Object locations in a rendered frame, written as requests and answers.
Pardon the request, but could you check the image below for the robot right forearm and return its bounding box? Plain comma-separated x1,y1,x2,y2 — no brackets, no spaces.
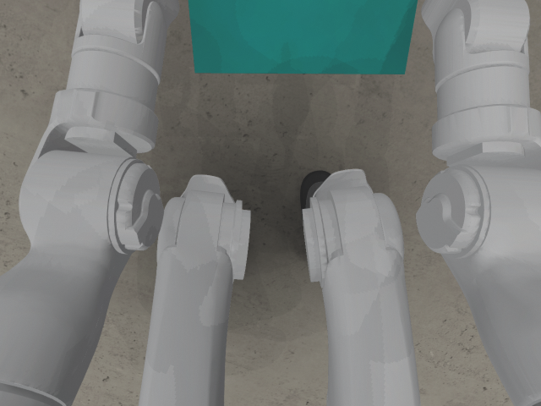
421,0,541,170

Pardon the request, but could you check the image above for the right robot upper arm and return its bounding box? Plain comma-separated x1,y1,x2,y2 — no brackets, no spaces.
416,164,541,406

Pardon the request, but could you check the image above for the robot left shin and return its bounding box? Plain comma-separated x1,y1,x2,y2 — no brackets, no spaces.
156,174,235,263

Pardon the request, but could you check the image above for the carton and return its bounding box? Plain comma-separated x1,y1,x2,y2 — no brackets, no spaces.
189,0,418,74

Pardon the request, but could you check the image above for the robot left forearm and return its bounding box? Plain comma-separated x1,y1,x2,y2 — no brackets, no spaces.
19,0,179,229

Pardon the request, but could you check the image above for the robot right foot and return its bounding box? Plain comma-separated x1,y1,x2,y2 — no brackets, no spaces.
300,171,331,217

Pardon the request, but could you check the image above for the left robot upper arm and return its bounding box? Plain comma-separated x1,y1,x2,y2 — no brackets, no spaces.
0,150,164,406

